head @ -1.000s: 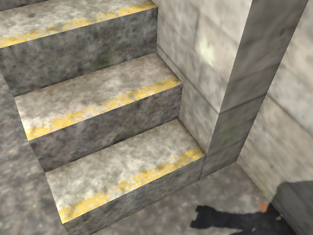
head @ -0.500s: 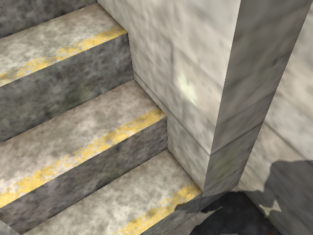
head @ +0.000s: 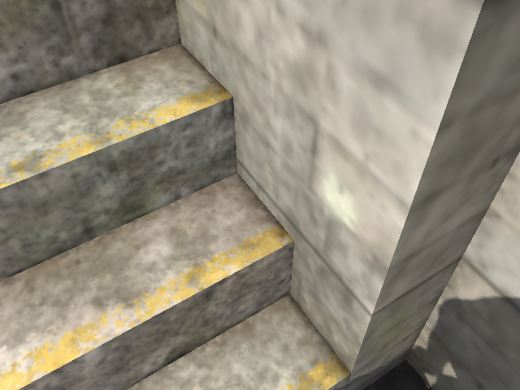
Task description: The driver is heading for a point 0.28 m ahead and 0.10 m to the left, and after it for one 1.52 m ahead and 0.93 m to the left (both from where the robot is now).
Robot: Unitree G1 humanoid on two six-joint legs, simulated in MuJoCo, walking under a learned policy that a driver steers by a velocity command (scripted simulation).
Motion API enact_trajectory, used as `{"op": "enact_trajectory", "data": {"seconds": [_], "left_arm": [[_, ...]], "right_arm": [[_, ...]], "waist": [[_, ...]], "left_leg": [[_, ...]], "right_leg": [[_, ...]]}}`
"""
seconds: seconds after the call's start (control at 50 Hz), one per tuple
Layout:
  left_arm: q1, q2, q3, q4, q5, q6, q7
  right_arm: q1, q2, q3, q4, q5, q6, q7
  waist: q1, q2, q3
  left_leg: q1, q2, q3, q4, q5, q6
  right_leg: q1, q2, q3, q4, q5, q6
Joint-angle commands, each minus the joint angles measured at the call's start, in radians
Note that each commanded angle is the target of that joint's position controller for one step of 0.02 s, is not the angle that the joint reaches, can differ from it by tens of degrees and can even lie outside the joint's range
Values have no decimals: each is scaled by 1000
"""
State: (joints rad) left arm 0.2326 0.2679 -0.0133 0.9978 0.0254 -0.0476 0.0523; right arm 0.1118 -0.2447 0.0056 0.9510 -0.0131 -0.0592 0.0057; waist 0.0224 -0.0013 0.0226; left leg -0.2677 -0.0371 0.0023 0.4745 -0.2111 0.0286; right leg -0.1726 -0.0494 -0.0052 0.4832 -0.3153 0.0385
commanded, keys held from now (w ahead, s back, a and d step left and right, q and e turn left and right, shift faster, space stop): no key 0.12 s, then w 0.88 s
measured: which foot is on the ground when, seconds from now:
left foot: down 0.00-1.00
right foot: down 0.00-1.00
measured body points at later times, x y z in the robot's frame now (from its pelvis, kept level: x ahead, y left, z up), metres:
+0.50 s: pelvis +0.00 -0.01 +0.00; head +0.01 -0.02 +0.45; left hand +0.03 +0.25 -0.14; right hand +0.13 -0.27 -0.13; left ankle +0.02 +0.10 -0.74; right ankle -0.04 -0.14 -0.74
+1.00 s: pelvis +0.00 -0.02 +0.00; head +0.01 -0.03 +0.45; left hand +0.01 +0.24 -0.14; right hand +0.10 -0.28 -0.14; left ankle +0.02 +0.10 -0.74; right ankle -0.04 -0.14 -0.74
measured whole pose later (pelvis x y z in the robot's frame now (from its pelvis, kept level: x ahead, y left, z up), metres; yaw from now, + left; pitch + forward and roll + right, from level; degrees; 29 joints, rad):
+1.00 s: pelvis +0.00 -0.02 +0.00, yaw +1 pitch +0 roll +0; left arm 0.24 0.24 -0.03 1.11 0.03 -0.07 0.02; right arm 0.14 -0.26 -0.02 1.01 -0.01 -0.01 -0.04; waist 0.02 0.01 0.01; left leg -0.26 -0.01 -0.03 0.43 -0.18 -0.01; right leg -0.16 -0.02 -0.03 0.45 -0.30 0.00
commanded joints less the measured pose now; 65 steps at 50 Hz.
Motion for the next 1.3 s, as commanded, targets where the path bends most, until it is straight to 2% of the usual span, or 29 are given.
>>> {"op": "enact_trajectory", "data": {"seconds": [0.02,0.12,0.14,0.32,0.34,0.38,0.42,0.54,0.88,0.9,0.98,1.3], "left_arm": [[22,102,16,-8,0,3,10],[17,111,14,27,-2,4,12],[6,119,15,27,-3,3,12],[-14,116,12,75,0,-2,6],[5,105,7,81,4,-8,1],[1,111,7,90,0,-17,-8],[-2,107,5,96,0,-22,-13],[10,102,2,107,0,-23,-12],[52,93,-2,103,-4,-21,-16],[44,97,-2,97,3,-25,-24],[47,94,-4,94,-1,-32,-35],[64,101,-5,66,-3,-31,-34]], "right_arm": [[-50,-116,-24,-67,1,-20,1],[-52,-112,-26,-69,0,-14,-3],[-59,-122,-29,-73,2,-13,-3],[-68,-108,-33,-81,0,-4,-13],[-34,-135,-40,-50,4,5,-16],[-35,-121,-39,-48,2,16,-24],[-39,-120,-40,-44,1,21,-29],[-31,-122,-42,-23,3,21,-31],[13,-120,-40,21,5,23,-39],[19,-134,-44,22,3,32,-43],[26,-126,-43,22,2,45,-50],[37,-128,-47,36,3,44,-52]], "waist": [[5,7,-94],[4,3,-79],[3,7,-61],[7,10,-51],[4,31,-48],[0,2,-39],[0,-2,-40],[5,-3,-37],[3,-5,-27],[-3,6,-27],[-5,-11,-25],[-3,-5,-25]], "left_leg": [[106,107,-104,-60,369,13],[109,95,-96,-79,305,6],[103,95,-96,-73,319,7],[97,82,-83,-91,202,-2],[107,71,-79,-83,194,3],[118,72,-82,-85,188,6],[121,72,-83,-86,180,7],[106,70,-82,-93,164,3],[102,67,-82,-93,167,-3],[108,60,-83,-87,158,2],[116,63,-88,-84,163,6],[111,62,-93,-79,184,1]], "right_leg": [[-20,-15,27,-59,140,-7],[-27,-15,26,-82,130,-10],[-39,-15,26,-77,139,-10],[-48,-16,32,-111,114,-20],[-60,-22,36,-118,117,-22],[-79,-17,30,-122,112,-21],[-83,-16,29,-126,106,-20],[-72,-13,26,-130,106,-23],[-74,-6,23,-137,129,-33],[-80,-7,25,-133,134,-35],[-90,-5,21,-133,139,-35],[-75,-3,19,-125,159,-40]]}}
Keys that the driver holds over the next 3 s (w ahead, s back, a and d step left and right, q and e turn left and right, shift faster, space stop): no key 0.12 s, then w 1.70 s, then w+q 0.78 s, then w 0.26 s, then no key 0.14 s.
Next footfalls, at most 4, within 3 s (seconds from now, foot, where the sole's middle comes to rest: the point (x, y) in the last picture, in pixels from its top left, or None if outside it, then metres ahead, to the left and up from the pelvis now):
2.60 right None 0.10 -0.02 -0.77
2.96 left None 0.02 0.25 -0.77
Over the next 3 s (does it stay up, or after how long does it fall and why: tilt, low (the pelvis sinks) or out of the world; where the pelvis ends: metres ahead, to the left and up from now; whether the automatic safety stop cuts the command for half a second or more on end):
stays up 0.04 0.12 -0.01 its command is cut before an obstacle after 0.1 s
